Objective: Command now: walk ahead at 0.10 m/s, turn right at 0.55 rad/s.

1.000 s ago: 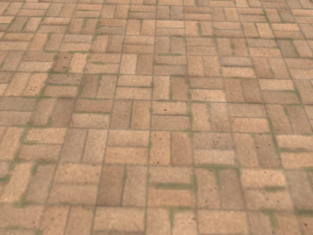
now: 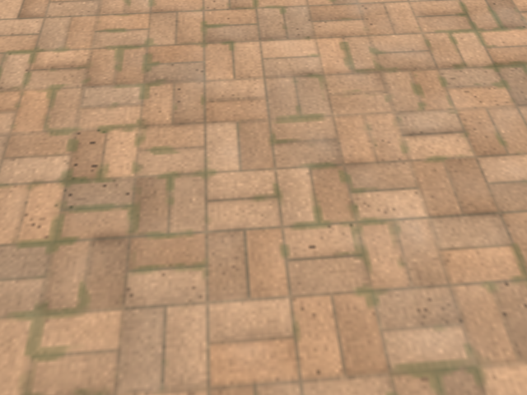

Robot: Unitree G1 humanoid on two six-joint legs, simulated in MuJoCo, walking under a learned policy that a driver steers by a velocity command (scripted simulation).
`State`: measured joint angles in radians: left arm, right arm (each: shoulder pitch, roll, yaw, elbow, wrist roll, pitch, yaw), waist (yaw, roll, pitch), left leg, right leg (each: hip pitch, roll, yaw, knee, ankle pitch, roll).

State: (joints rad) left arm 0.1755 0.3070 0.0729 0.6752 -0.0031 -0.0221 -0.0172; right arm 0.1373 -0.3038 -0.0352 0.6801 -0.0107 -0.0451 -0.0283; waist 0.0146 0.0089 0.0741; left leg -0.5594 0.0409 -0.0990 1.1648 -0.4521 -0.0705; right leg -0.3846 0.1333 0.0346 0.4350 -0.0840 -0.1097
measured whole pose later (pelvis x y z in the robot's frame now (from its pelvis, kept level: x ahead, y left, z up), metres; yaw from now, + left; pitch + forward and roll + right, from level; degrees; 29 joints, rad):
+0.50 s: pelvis +0.07 +0.07 +0.01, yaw -19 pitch +2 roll -1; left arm 0.18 0.32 0.09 0.63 -0.02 0.07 0.01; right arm 0.18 -0.26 -0.05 0.65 -0.02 0.01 -0.05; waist -0.02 -0.03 0.05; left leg -0.29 0.06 0.06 0.47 -0.20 0.00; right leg -0.51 0.00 0.03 1.01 -0.40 0.09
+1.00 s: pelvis +0.09 +0.03 +0.01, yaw -35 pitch +2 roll +1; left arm 0.29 0.29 0.07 0.66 -0.02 0.00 0.02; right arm 0.14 -0.31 -0.09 0.69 0.01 -0.06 0.02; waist 0.04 0.01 -0.01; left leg -0.44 0.00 -0.05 0.65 -0.27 -0.04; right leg -0.22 0.06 0.16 0.43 -0.26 -0.05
